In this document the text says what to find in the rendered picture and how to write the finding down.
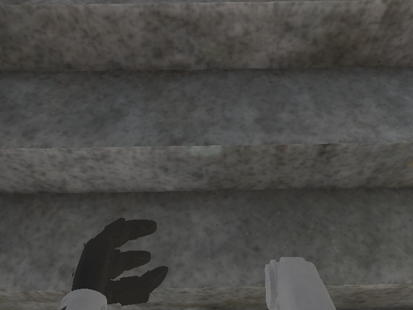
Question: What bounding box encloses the robot left hand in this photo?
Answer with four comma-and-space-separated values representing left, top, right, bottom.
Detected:
72, 218, 168, 306

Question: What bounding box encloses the left robot forearm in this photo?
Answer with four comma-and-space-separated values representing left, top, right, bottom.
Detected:
59, 289, 107, 310

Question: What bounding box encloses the right robot thigh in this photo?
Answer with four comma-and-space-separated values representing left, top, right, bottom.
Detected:
265, 257, 336, 310

